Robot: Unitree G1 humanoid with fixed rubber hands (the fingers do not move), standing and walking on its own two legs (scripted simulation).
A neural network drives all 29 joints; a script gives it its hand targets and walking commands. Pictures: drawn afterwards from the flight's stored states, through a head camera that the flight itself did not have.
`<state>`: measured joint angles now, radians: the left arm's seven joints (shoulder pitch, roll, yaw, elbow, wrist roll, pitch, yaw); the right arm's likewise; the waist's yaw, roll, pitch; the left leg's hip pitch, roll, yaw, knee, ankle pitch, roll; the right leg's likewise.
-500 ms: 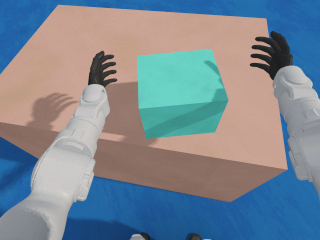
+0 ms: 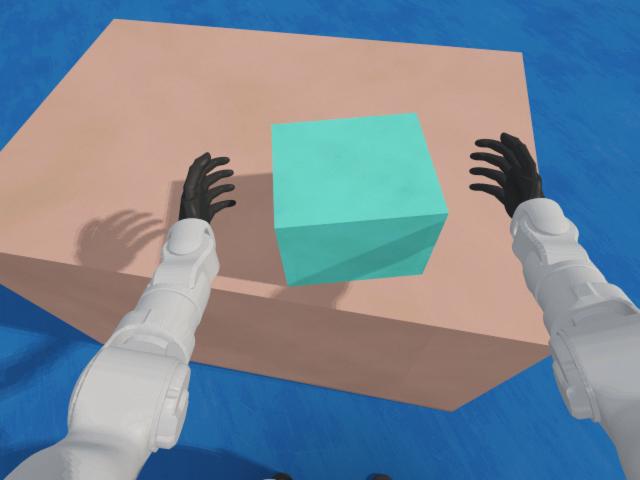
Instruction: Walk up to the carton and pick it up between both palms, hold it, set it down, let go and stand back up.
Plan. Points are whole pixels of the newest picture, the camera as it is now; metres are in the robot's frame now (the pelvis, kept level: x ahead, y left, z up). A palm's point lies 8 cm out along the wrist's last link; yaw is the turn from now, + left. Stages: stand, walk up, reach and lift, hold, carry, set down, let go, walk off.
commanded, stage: set down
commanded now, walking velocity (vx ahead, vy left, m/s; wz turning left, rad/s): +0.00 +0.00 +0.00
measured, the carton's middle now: (350, 202) +0.52 +0.00 -0.03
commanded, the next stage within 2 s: none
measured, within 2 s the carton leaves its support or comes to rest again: neither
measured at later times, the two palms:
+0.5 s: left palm (210, 264) +0.37 +0.17 +0.03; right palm (561, 261) +0.37 -0.25 +0.04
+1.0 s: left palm (193, 339) +0.28 +0.19 +0.00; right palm (558, 332) +0.30 -0.24 +0.01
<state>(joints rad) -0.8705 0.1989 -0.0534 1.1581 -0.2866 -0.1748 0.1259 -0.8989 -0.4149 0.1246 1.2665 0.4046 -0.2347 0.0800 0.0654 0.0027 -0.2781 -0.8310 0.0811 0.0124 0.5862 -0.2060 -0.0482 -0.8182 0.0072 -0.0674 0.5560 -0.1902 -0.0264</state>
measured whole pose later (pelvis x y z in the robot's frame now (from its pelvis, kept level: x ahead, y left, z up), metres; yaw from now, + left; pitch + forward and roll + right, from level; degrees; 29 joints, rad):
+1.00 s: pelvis +0.01 +0.01 +0.02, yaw +0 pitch +5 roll +0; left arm -0.14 0.11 -0.07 0.69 -0.15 -0.24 0.14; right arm -0.26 -0.34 0.07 1.05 0.35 -0.43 0.14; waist 0.03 -0.01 -0.06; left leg -0.33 0.06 0.01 0.48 -0.24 -0.04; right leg -0.33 0.01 -0.02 0.46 -0.22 -0.01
